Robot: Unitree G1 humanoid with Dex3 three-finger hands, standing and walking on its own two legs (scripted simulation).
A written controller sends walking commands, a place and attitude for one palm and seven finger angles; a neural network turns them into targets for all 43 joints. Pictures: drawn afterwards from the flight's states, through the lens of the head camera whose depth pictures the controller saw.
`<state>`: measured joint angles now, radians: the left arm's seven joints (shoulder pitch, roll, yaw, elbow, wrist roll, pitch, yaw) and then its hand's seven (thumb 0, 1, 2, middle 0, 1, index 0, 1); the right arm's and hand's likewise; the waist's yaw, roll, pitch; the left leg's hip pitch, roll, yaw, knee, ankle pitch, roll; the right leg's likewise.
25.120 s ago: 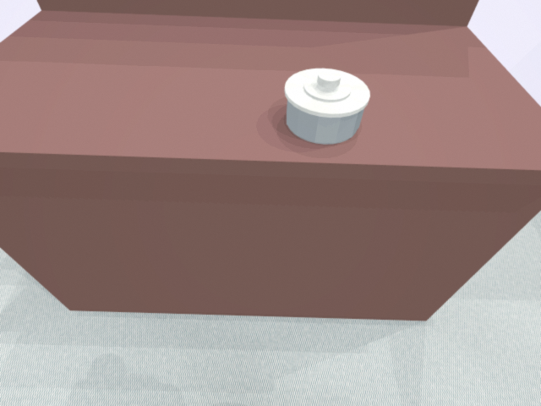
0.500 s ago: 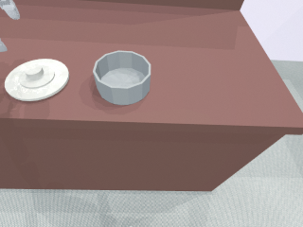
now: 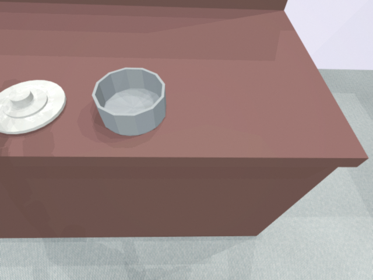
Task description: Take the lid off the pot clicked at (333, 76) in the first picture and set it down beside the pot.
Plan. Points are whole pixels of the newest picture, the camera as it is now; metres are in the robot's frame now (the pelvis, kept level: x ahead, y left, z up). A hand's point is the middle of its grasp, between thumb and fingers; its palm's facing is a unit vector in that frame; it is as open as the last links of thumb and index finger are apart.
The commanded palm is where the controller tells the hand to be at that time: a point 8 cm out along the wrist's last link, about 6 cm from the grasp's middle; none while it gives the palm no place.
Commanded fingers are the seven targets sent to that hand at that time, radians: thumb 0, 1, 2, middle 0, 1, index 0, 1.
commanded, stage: draw the hand back to the body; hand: left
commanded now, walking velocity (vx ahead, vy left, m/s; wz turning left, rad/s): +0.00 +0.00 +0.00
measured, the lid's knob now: (21, 96) +0.50 +0.36 +0.10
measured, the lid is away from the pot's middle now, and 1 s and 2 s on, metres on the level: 0.25 0.25 0.25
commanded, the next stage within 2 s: none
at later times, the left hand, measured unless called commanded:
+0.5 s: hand out of the picture +0.41 +0.28 +0.31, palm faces +0.45 -0.80 -0.41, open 11.0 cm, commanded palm +0.35 +0.31 +0.32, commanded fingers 0.00 0.00 0.88 -0.43 -0.59 -0.43 -0.59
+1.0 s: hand out of the picture +0.34 +0.26 +0.31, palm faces +0.59 -0.79 -0.18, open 9.1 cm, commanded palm +0.28 +0.28 +0.31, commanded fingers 0.00 0.64 0.90 -0.27 -0.38 -0.27 -0.38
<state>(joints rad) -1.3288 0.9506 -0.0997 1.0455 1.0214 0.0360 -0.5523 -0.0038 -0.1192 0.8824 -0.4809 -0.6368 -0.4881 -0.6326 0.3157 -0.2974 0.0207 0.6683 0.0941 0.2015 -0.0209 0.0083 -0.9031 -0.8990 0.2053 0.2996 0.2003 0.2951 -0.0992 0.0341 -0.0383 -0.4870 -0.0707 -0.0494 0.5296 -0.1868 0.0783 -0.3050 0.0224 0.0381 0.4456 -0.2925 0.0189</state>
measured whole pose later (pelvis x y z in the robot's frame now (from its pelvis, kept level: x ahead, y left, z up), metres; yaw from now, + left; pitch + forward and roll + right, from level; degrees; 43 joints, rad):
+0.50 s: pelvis +0.00 -0.03 +0.00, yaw -1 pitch +2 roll -2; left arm -0.79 0.71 0.32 0.54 0.09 -0.02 -0.07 0.00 -0.12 0.88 -0.48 -0.64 -0.49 -0.63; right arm 0.22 -0.25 0.06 0.59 0.09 0.12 -0.04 0.01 -0.90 -0.90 0.20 0.30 0.20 0.29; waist 0.01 0.02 -0.01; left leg -0.34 -0.03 -0.05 0.49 -0.19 0.04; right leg -0.17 0.06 0.05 0.41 -0.29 -0.02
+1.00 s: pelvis +0.02 -0.05 +0.01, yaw -2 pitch +0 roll -1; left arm -0.33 0.55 0.51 0.07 -0.08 -0.04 0.09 0.00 0.39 0.89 -0.34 -0.47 -0.34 -0.46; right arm 0.19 -0.28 0.02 0.70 0.06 0.00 -0.05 0.02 -0.90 -0.90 0.20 0.30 0.20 0.29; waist 0.03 0.04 -0.04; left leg -0.23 0.00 -0.03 0.45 -0.21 0.01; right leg -0.07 0.08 0.07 0.36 -0.29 -0.05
